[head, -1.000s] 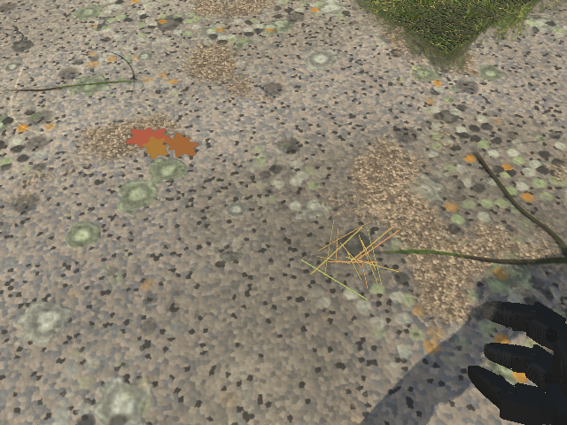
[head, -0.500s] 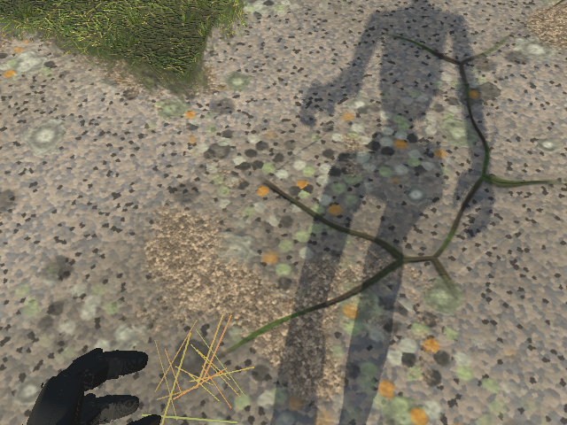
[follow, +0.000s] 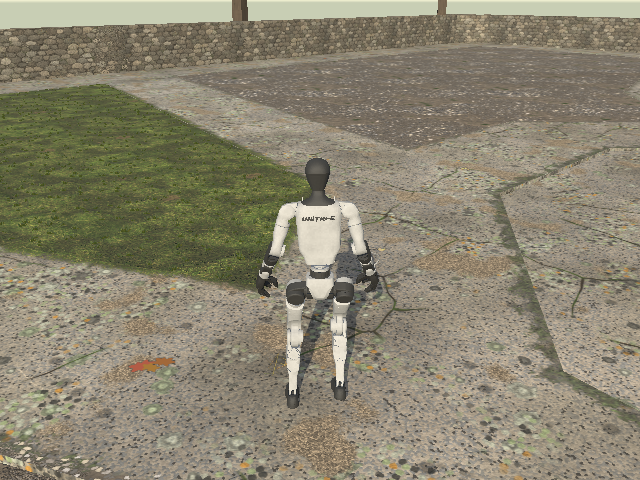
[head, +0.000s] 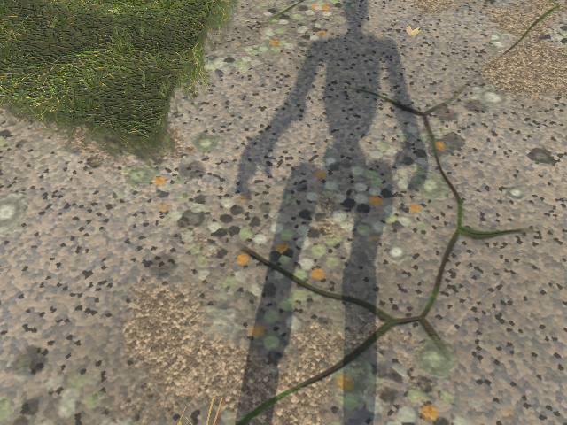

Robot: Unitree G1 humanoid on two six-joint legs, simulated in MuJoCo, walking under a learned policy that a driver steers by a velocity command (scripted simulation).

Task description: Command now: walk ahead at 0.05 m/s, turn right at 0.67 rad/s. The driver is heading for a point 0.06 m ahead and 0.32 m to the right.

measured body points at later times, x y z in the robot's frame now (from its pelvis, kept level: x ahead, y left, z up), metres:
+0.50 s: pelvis +0.04 -0.05 +0.02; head +0.05 -0.09 +0.46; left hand +0.27 +0.17 -0.06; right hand +0.10 -0.38 -0.09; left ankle +0.15 +0.09 -0.68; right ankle +0.01 -0.12 -0.73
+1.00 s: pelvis +0.22 -0.16 -0.01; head +0.23 -0.17 +0.44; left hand +0.54 -0.18 -0.08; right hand -0.03 -0.31 -0.13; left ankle +0.20 +0.05 -0.73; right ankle +0.20 -0.39 -0.65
